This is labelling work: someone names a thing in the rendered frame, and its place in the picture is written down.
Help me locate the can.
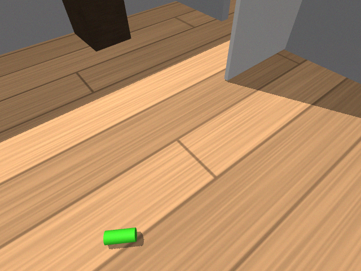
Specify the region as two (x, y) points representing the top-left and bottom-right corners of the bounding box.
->
(103, 228), (137, 245)

